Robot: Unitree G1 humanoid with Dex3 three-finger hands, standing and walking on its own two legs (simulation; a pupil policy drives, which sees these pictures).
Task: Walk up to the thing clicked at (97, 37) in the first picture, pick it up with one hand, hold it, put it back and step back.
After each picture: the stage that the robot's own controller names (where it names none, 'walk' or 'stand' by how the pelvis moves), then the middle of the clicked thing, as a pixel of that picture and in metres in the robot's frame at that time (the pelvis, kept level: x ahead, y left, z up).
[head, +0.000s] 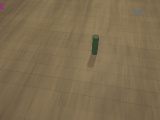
stand; (95, 45) +1.31 -0.10 -0.65
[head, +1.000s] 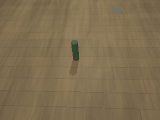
walk; (75, 50) +1.19 +0.19 -0.64
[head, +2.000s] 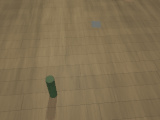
walk; (51, 87) +0.71 +0.28 -0.62
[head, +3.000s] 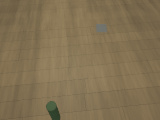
walk; (54, 112) +0.46 +0.23 -0.62
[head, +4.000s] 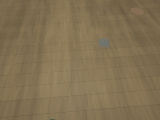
stand; out of the picture +0.40 +0.23 -0.64
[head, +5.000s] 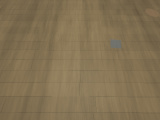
stand; out of the picture +0.37 +0.17 -0.66
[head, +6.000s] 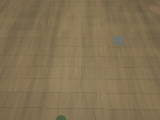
stand; out of the picture +0.40 +0.17 -0.65
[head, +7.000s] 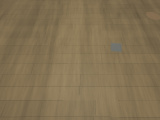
stand; out of the picture +0.36 +0.19 -0.66
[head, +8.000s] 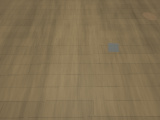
stand; out of the picture +0.36 +0.20 -0.66
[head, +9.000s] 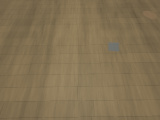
stand; out of the picture +0.36 +0.20 -0.66
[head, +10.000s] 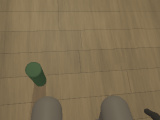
go down; (37, 75) +0.42 +0.21 -0.37
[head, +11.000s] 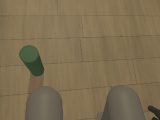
go down; (34, 63) +0.44 +0.22 -0.27
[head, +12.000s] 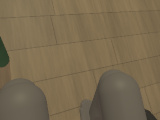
close in; out of the picture +0.44 +0.25 -0.18
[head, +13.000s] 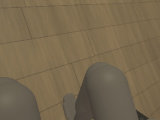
close; out of the picture +0.43 +0.27 -0.16
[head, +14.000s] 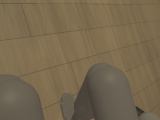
lift; out of the picture +0.41 +0.27 -0.16
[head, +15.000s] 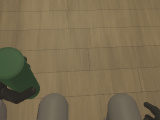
lift; (21, 79) +0.33 +0.21 +0.00
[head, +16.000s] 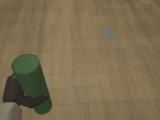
hold; (36, 88) +0.32 +0.17 +0.04
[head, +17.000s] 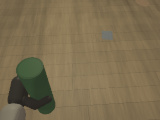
hold; (39, 90) +0.32 +0.16 +0.03
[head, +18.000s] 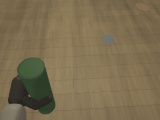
crouch; (40, 90) +0.32 +0.16 +0.04
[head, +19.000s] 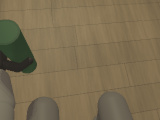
crouch; (19, 52) +0.44 +0.19 -0.05
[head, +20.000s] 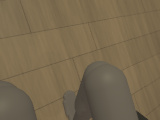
lower; out of the picture +0.43 +0.27 -0.17
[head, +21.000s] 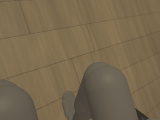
lower; out of the picture +0.43 +0.27 -0.16
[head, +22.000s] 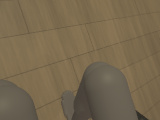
lower; out of the picture +0.43 +0.28 -0.16
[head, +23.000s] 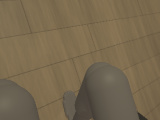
lower; out of the picture +0.43 +0.28 -0.17
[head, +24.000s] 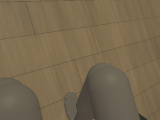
loosen; out of the picture +0.42 +0.25 -0.16
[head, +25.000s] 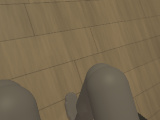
withdraw; out of the picture +0.43 +0.26 -0.17
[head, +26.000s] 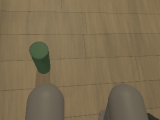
walk; (41, 60) +0.45 +0.20 -0.26
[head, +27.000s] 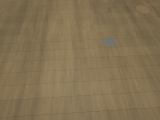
stand; out of the picture +0.36 +0.17 -0.59
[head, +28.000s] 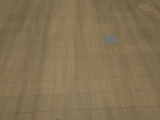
stand; out of the picture +0.38 +0.18 -0.60
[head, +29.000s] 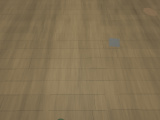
stand; out of the picture +0.38 +0.17 -0.62
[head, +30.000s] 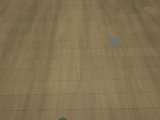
walk; out of the picture +0.40 +0.17 -0.65
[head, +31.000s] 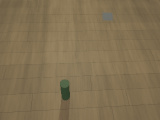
walk; (65, 90) +0.59 +0.13 -0.64
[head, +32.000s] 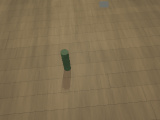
walk; (66, 60) +0.93 +0.24 -0.63
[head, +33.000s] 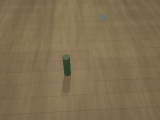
stand; (66, 65) +1.00 +0.19 -0.64
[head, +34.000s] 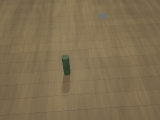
stand; (66, 65) +1.00 +0.19 -0.66
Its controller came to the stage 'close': yes
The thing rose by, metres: 0.67
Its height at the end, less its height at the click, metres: +0.00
